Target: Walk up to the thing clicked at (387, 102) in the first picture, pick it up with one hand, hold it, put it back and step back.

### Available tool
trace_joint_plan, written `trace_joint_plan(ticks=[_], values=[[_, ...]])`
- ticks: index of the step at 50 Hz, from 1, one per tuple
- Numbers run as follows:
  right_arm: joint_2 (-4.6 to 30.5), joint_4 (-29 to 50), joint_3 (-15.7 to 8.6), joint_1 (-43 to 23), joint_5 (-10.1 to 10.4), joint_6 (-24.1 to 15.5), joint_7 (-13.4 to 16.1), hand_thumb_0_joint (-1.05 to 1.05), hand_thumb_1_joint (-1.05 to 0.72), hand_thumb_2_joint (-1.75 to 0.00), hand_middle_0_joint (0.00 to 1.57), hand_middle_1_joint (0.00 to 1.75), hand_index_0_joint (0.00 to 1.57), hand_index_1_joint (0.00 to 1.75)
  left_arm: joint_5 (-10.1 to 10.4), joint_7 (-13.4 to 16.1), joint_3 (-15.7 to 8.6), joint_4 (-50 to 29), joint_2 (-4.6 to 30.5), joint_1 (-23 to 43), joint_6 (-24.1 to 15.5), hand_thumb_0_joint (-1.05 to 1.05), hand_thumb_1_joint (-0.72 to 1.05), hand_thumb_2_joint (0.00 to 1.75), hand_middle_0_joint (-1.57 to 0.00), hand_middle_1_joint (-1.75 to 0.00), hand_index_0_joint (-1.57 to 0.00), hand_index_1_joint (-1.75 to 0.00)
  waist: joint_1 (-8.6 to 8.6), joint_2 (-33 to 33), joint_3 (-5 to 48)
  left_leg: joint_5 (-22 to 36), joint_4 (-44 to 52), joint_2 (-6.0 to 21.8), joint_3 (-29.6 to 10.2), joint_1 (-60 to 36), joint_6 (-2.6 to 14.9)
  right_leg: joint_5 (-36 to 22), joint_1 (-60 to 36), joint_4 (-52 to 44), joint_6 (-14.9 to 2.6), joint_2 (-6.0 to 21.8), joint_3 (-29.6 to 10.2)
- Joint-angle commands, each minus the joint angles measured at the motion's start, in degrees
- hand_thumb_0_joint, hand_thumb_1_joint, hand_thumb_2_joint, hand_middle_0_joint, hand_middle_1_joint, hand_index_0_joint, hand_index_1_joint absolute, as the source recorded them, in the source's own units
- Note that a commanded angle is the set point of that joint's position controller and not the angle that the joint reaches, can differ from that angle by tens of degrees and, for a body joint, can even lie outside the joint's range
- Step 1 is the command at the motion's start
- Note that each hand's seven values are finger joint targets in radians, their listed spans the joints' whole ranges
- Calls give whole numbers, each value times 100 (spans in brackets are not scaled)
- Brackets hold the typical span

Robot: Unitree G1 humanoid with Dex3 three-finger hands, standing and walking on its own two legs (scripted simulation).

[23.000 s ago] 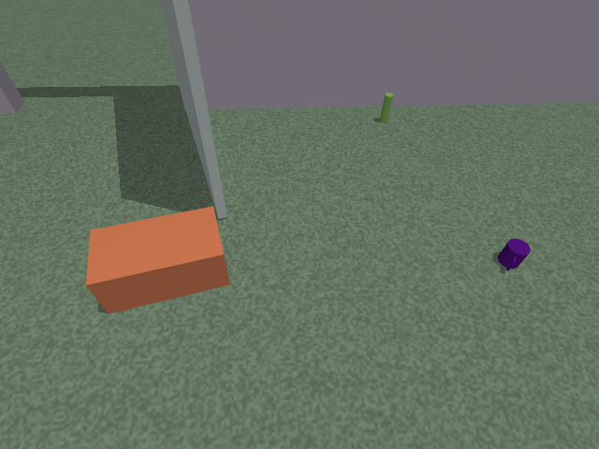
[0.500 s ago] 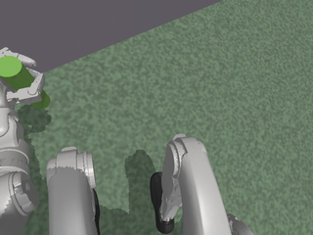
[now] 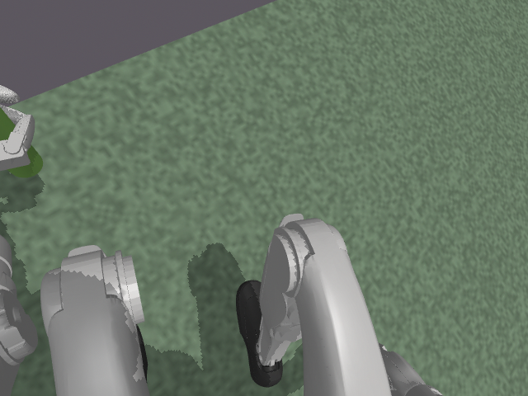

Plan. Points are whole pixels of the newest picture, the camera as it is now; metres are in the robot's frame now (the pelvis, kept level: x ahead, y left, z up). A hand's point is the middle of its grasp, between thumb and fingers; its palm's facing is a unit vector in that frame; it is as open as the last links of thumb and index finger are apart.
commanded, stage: lower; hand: left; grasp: from the side
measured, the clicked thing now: (1, 138) +0.47 +0.28 -0.12
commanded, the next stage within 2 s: loosen in 1.12 s
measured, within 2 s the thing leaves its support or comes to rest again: rests again in 1.16 s
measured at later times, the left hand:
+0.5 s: hand (22, 145) +0.48 +0.26 -0.15, palm faces +0.22 -0.98 -0.01, open 6.0 cm
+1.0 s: hand (31, 148) +0.49 +0.26 -0.18, palm faces +0.24 -0.97 -0.03, open 6.0 cm
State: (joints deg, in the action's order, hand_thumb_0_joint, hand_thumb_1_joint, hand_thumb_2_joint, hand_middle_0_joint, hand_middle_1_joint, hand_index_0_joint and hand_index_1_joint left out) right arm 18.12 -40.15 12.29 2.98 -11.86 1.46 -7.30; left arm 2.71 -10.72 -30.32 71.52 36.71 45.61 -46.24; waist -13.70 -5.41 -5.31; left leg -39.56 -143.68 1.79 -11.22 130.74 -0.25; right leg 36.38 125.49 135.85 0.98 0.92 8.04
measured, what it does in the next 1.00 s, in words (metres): stands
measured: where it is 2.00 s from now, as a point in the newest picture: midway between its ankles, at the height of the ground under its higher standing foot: (200, 372)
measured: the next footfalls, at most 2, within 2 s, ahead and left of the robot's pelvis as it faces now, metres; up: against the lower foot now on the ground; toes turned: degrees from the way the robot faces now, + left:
none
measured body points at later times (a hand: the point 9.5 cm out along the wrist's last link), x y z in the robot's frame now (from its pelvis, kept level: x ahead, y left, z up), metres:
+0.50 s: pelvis -0.01 +0.01 -0.01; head +0.24 +0.15 +0.33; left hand +0.46 +0.32 -0.15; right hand +0.10 -0.26 -0.07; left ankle +0.08 +0.13 -0.28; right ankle +0.12 -0.12 -0.28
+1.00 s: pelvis -0.01 +0.01 -0.01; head +0.25 +0.17 +0.31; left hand +0.47 +0.31 -0.17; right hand +0.11 -0.25 -0.06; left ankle +0.08 +0.13 -0.28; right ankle +0.12 -0.12 -0.28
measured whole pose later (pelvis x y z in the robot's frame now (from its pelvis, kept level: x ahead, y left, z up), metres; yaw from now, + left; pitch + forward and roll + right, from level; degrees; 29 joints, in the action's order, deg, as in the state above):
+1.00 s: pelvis -0.01 +0.01 -0.01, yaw -6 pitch +16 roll -18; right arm 20.5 -32.8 29.0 -7.3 -19.7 2.7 -7.4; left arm 2.1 -2.1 -25.0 87.4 53.0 48.5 -57.9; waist -17.3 -14.5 -16.4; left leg -40.6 -149.8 1.0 -20.3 128.3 -0.2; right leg 34.5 119.2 135.1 3.1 -1.5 14.9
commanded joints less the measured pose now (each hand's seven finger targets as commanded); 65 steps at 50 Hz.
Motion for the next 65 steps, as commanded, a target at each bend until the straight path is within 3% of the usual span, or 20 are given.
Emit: trace_joint_plan(ticks=[1,2,4,6,7,9,18,21,24,25,29,33,38,39,40,48,55,60,62,65], values=[[1721,153,-430,807,-71,22,88,0,-91,-91,20,30,20,30,37,56,-43,-1204,1331,1859,-520,0,54,124,-133,-139,-134,-138,-209,2330,4034,1037,1619,35,373,-2734,-29,-1171,-2045,-1091,-248,-288,347],[1696,104,-395,785,-74,22,88,0,-91,-90,20,30,20,30,37,51,62,-919,1168,1661,-483,0,51,124,-133,-139,-134,-139,-222,2248,3846,1049,1582,35,377,-2669,-22,-1178,-1954,-1074,-250,-294,351],[1752,160,-294,738,-102,35,75,0,-90,-90,20,30,20,30,137,82,121,-620,905,1525,-509,0,50,126,-133,-141,-134,-140,-409,2004,3512,984,1531,39,293,-2557,-15,-1170,-1913,-1091,-219,-294,446],[1807,231,-215,647,-126,36,66,0,-90,-90,20,30,20,30,175,146,30,-441,1040,1502,-568,0,49,127,-134,-141,-135,-141,-424,1794,3315,863,1484,39,244,-2383,11,-1083,-1940,-1121,-198,-304,488],[1832,281,-184,581,-136,38,65,0,-90,-90,20,30,20,30,154,182,-22,-555,1273,1692,-617,0,48,126,-133,-141,-134,-140,-414,1826,3349,819,1454,47,235,-2356,20,-1038,-1983,-1116,-197,-321,486],[1860,347,-107,493,-189,46,50,0,-90,-90,20,30,20,30,172,197,90,-528,1174,1732,-721,0,50,126,-134,-142,-135,-140,-504,1871,3379,902,1407,60,189,-2479,8,-1126,-2046,-1097,-184,-332,511],[1998,419,287,119,-430,21,71,0,-90,-90,20,30,20,30,97,318,256,-226,1696,2180,-1144,0,53,124,-131,-138,-132,-137,-778,2229,3058,556,1265,115,74,-2535,-6,-955,-2106,-1077,-145,-386,611],[2048,463,396,20,-505,43,74,0,-90,-90,20,30,20,30,62,401,171,-214,1942,2128,-1225,0,49,123,-131,-138,-132,-137,-712,2441,3112,721,1255,138,28,-2731,-59,-1072,-2168,-1016,-157,-405,661],[2127,519,482,-59,-553,61,75,0,-90,-90,20,30,20,30,79,481,271,25,1760,2045,-1256,0,50,125,-131,-139,-132,-138,-864,2527,2917,781,1334,162,-117,-2857,-105,-1136,-2061,-948,-157,-398,786],[2150,549,509,-124,-556,56,78,0,-90,-90,20,30,20,30,46,524,254,19,1878,2047,-1263,0,52,125,-132,-139,-133,-138,-834,2580,2803,707,1377,166,-164,-2814,-118,-1084,-1999,-918,-169,-397,804],[2203,581,622,-187,-632,112,82,0,-89,-90,20,30,20,30,-59,591,472,224,1780,1874,-1287,0,56,128,-131,-140,-132,-139,-964,2641,2639,1040,1402,209,-334,-3068,-167,-1333,-1946,-851,-141,-397,917],[2225,653,741,-285,-674,153,80,0,-89,-90,20,30,20,30,-47,736,390,264,1992,1873,-1357,0,57,128,-131,-139,-132,-138,-968,2562,2520,1072,1339,214,-374,-2975,-143,-1386,-2073,-861,-126,-427,942],[2260,702,883,-353,-743,177,76,0,-89,-90,20,30,20,30,20,868,370,327,2106,2021,-1509,0,61,131,-132,-141,-133,-140,-1122,2553,2472,1004,1276,218,-417,-2931,-124,-1396,-2244,-927,-92,-480,995],[2241,721,910,-422,-747,175,78,0,-89,-90,20,30,20,30,19,873,347,362,2174,1940,-1531,0,61,130,-132,-140,-133,-139,-1061,2422,2479,934,1217,216,-390,-2846,-100,-1350,-2261,-965,-88,-502,978],[2249,700,948,-429,-773,178,84,0,-89,-90,20,30,20,30,1,880,415,398,2173,2004,-1566,0,61,130,-131,-141,-133,-139,-1153,2490,2462,950,1204,221,-396,-2864,-103,-1379,-2302,-969,-77,-504,1000],[2290,776,1078,-643,-827,188,110,0,-89,-90,20,30,20,30,-18,872,468,576,2395,1975,-1683,0,58,130,-130,-140,-131,-138,-1154,2370,2230,523,1207,232,-420,-2647,-77,-1087,-2248,-1064,-83,-564,1049],[2350,782,1145,-683,-854,186,129,0,-89,-90,20,30,20,30,40,856,454,702,2403,1821,-1717,0,57,128,-130,-139,-131,-138,-1210,2491,2157,829,1264,269,-553,-2856,-126,-1341,-2296,-1009,-89,-582,1121],[2382,729,1169,-695,-914,205,145,0,-88,-90,20,30,20,30,-60,865,517,660,2455,1774,-1757,0,60,129,-129,-138,-130,-137,-1268,2685,2144,1129,1286,323,-646,-3173,-188,-1512,-2227,-954,-92,-586,1170],[2389,714,1189,-738,-925,211,146,0,-89,-89,20,30,20,30,-69,894,495,664,2500,1798,-1769,0,57,121,-134,-135,-135,-133,-1288,2778,2092,1207,1279,335,-661,-3219,-196,-1569,-2232,-946,-84,-580,1171],[2403,768,1209,-786,-915,221,135,0,-90,-89,20,30,20,30,28,951,353,511,2639,1947,-1837,0,38,97,-117,-111,-119,-109,-1253,2753,2134,1057,1270,328,-662,-3111,-179,-1477,-2279,-966,-88,-596,1173]])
